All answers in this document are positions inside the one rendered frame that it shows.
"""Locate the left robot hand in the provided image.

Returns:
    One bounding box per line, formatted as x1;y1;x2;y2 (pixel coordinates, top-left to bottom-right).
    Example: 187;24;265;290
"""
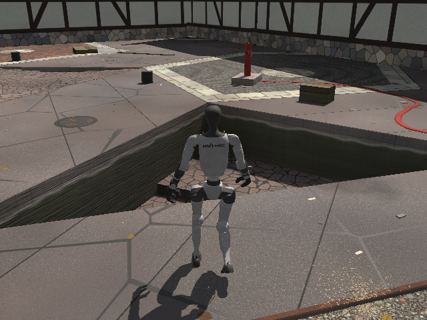
165;186;181;203

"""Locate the left robot foot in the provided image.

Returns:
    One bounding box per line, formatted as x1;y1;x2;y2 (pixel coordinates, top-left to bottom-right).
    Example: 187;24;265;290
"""
192;251;201;267

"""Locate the right robot upper arm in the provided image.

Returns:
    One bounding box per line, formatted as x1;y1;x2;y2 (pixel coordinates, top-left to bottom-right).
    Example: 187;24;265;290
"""
228;134;246;170

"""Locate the right robot hand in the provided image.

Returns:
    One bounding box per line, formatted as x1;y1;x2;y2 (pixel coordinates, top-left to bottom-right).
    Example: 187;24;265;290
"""
236;176;251;187

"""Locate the left robot upper arm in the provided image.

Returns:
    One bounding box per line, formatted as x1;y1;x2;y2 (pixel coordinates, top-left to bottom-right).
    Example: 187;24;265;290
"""
179;135;199;172

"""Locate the robot head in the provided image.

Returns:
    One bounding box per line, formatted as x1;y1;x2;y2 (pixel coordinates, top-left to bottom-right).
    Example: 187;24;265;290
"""
202;105;225;137

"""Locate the robot right forearm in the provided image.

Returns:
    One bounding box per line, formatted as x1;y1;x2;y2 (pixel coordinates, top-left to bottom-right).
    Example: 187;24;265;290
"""
240;160;250;179

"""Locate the robot left forearm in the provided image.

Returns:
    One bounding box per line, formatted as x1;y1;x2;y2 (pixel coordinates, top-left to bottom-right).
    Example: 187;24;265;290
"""
169;161;185;189

